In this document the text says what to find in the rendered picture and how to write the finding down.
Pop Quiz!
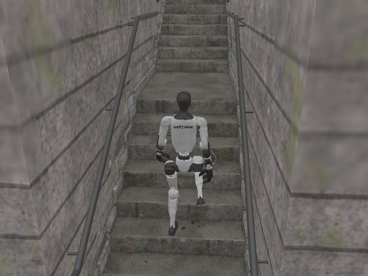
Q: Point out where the robot shin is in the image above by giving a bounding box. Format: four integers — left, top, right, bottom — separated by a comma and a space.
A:
194, 172, 203, 198
168, 189, 178, 228

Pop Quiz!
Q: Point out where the robot left forearm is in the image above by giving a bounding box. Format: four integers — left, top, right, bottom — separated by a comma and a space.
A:
156, 138, 164, 156

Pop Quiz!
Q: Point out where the robot left upper arm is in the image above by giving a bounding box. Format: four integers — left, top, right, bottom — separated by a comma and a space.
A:
158, 116, 172, 146

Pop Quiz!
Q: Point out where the left robot shin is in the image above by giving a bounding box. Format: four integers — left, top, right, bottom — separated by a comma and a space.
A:
168, 189, 178, 228

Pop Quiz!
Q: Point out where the robot right forearm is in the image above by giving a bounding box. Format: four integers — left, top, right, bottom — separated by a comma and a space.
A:
202, 142, 212, 170

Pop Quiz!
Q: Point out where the robot right upper arm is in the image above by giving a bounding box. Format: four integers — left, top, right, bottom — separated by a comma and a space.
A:
196, 117, 208, 150

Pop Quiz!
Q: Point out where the right robot hand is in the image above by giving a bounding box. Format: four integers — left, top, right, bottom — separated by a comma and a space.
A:
199, 168, 213, 183

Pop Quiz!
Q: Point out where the right robot shin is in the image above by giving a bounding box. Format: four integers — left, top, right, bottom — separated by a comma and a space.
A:
194, 172, 203, 198

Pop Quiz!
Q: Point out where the left robot hand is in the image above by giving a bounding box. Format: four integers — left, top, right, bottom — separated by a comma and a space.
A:
156, 153, 170, 163

